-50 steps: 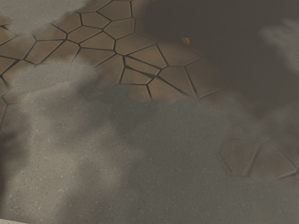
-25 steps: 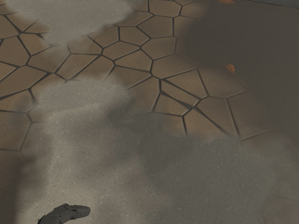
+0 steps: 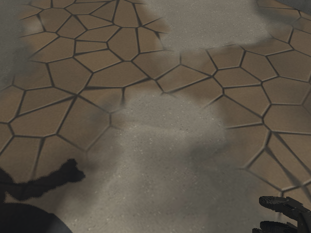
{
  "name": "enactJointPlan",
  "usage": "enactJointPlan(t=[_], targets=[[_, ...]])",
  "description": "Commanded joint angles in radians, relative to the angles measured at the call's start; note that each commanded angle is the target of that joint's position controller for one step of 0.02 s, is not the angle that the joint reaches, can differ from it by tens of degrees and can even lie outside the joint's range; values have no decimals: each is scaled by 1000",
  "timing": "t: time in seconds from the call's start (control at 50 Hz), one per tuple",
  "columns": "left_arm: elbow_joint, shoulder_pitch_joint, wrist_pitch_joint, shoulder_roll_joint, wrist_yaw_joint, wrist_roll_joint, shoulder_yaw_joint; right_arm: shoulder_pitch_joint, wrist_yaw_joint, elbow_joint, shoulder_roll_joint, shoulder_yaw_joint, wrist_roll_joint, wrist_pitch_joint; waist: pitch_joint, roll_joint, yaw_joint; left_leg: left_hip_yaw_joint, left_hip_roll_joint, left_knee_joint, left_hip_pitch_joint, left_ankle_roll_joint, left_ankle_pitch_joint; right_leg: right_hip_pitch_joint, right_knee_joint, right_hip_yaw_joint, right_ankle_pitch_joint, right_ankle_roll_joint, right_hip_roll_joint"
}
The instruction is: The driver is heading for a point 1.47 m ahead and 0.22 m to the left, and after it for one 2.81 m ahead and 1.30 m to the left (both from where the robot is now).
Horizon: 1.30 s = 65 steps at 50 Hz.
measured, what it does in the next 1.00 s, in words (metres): walks ahead, turning left: left foot, then right foot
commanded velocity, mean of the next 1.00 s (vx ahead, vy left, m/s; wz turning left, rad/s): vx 0.30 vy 0.00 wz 0.39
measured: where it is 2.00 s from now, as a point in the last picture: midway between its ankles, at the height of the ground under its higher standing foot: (161, 163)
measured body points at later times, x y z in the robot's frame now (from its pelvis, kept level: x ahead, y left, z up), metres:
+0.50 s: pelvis +0.30 +0.01 +0.00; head +0.33 +0.03 +0.45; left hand +0.46 +0.31 -0.07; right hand +0.42 -0.26 -0.11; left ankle +0.18 +0.10 -0.73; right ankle +0.48 -0.07 -0.72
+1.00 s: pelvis +0.40 +0.04 +0.01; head +0.41 +0.05 +0.45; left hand +0.41 +0.32 -0.12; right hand +0.66 -0.13 -0.08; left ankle +0.37 +0.17 -0.73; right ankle +0.47 -0.07 -0.71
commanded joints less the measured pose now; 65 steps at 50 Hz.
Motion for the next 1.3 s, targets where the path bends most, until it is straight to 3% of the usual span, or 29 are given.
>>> enactJointPlan(t=[0.02, 0.06, 0.08, 0.1, 0.12, 0.14, 0.18, 0.26, 0.36, 0.44, 0.5, 0.52, 0.54, 0.56, 0.6, 0.66, 0.76, 0.86, 0.88, 0.92, 0.96, 1.02, 1.06, 1.16, 1.18, 1.2, 1.22, 1.26, 1.3], targets=[[-50, 47, 19, 203, -4, -2, 63, -109, 31, -103, -39, -9, 2, -16, 91, -41, -9, 80, -58, -99, -13, 49, -163, 62, 10, 126, 847, -125, -336], [-71, 28, 24, 211, -6, 2, 68, 106, 24, -57, -119, -52, 0, -17, -51, -95, -133, 125, -144, -127, 331, 101, -209, -3, 323, 50, 1147, -97, -293], [-107, -1, 12, 198, -3, 8, 61, 308, 1, -11, -220, -97, -7, -10, -170, -53, -231, -43, -70, -128, 713, 171, -117, -283, 612, 47, 963, -47, -256], [-178, 67, -27, 48, -30, 35, 6, 360, -10, 3, -357, -121, -8, -14, -330, 210, -155, -667, 242, -222, 1144, 396, -262, -779, 1042, 121, -74, 19, -51], [-198, -89, -84, 140, -55, 0, 28, 485, -25, 9, -281, -100, -25, -9, -447, 104, -251, -892, 287, -395, 1230, 402, -422, -932, 1149, 377, -173, 5, -2], [-230, -182, -98, 173, -61, -40, 47, 432, -29, 39, -236, -86, -37, -14, -263, 88, -237, -734, 261, -417, 1126, 344, -364, -1050, 1118, 376, -74, -10, -47], [-226, -176, -88, 155, -36, 0, 50, 219, -25, 2, -166, -63, -23, -29, -80, -31, -98, -486, 161, -431, 711, 257, -114, -879, 912, 355, 69, 0, -118], [-250, -133, -39, 122, -26, 22, 56, 156, -32, -7, -163, -63, -31, -46, -57, -16, -13, -332, 77, -486, 396, 248, 49, -675, 754, 324, 149, 55, -134], [-315, -361, -49, 63, -36, 23, 28, 275, -62, 45, -190, -77, -17, -34, -24, 30, -106, -249, -2, -452, 330, 188, -42, -578, 330, 301, 465, 70, -51], [-356, -414, -57, 117, -52, 10, 48, 337, -64, 70, -189, -81, -10, -17, -39, 85, -118, -345, 24, -316, 429, 148, 24, -529, 205, 328, 425, 40, 4], [-345, -309, -67, 146, -52, 18, 68, 288, -72, 39, -165, -76, -6, -8, -92, 118, -41, -393, -16, -142, 473, 76, 69, -363, 94, 327, 438, -20, 1], [-345, -218, -70, 196, -45, 37, 80, 277, -70, 13, -115, -60, -17, -14, -192, 57, 1, -337, -75, 62, 393, 28, -22, -158, 122, 408, 623, -78, -126], [-345, -130, -58, 254, -37, 56, 91, 443, -68, 16, -50, -42, -31, -18, -358, -213, -48, -222, -197, 391, 132, -48, -622, 195, 194, 700, 966, -235, -415], [-323, -88, -43, 245, -47, 22, 93, 515, -61, 12, -140, -44, -14, -23, -467, -369, -51, -217, -163, 609, -23, -73, -731, 293, 132, 981, 749, -335, -532], [-362, -185, -15, 126, -34, 26, 59, 330, -71, 6, -219, -69, -15, 7, -260, -145, -10, -169, -96, 692, -93, -117, -562, 94, 89, 727, 604, -260, -396], [-337, -268, -1, 102, -33, 38, 43, 299, -76, 1, -144, -58, -25, 43, -105, -123, -84, -128, -47, 524, 64, -117, -501, -230, 32, 503, 727, -227, -270], [-296, -317, 4, 117, -38, 21, 48, 276, -72, 14, -69, -24, -43, 36, -178, -159, -103, -71, -33, 126, 294, -114, -339, -295, 2, 380, 827, -246, -247], [-264, -282, 23, 109, -56, -10, 36, 227, -60, 20, -96, -32, -56, 37, -121, -151, -107, -27, -72, -282, 553, -63, -124, -398, 24, 406, 326, -162, -178], [-260, -254, 23, 94, -59, -3, 28, 215, -65, -1, -135, -40, -67, 36, -115, -117, -98, -101, 2, -299, 628, -30, -82, -460, 43, 419, 177, -104, -153], [-281, -191, 23, 50, -58, 4, 16, 179, -80, -7, -228, -64, -73, 47, -117, 214, -30, -262, 219, -352, 552, 101, -111, -506, 220, 265, -38, -14, -17], [-277, -232, 40, 129, -41, -3, 43, 128, -80, -21, -179, -61, -67, 37, -42, 206, -65, -243, 183, -386, 464, 99, -229, -500, 360, 233, 11, 7, -3], [-284, -204, 73, 119, -36, 1, 55, 149, -90, -13, -180, -66, -53, 16, -56, 193, -83, -249, 257, -375, 483, 144, -42, -549, 565, 250, -120, 9, -33], [-304, -227, 79, 95, -46, -14, 50, 175, -89, 5, -188, -73, -38, 10, -53, 152, -101, -259, 270, -419, 509, 146, -283, -588, 579, 250, -123, -14, -62], [-231, -60, 67, 88, -70, -13, 64, 71, -66, 20, -171, -71, -17, 2, -37, 101, 2, -75, 161, -327, 330, 60, -494, -237, 245, 130, 79, -79, 24], [-201, 13, 61, 104, -68, -11, 73, 75, -63, 24, -127, -61, -23, 1, -21, 9, 19, 0, 114, -157, 239, 17, -520, -143, 178, 202, 42, -105, 8], [-204, 88, 46, 224, -53, -8, 99, 58, -57, -8, -51, -40, -45, -8, -14, -299, 17, 111, 9, 272, -3, -79, -590, -31, 28, 636, 19, -202, -251], [-246, 89, 18, 276, -71, 8, 99, -10, -55, -64, -85, -44, -23, -35, 5, -349, 41, -37, -95, 405, -230, -72, -637, -4, -155, 1041, -171, -363, -380], [-269, 9, -12, 188, -63, 9, 71, -18, -45, -38, -165, -62, -5, -78, 70, -159, -1, -107, -7, 448, -296, -31, -438, -4, -132, 917, -94, -315, -356], [-287, -36, -7, 176, -46, -5, 64, 7, -49, -5, -158, -65, -50, -91, 47, -82, -28, -96, 18, 349, -215, -42, -287, -40, -113, 744, 112, -252, -276]])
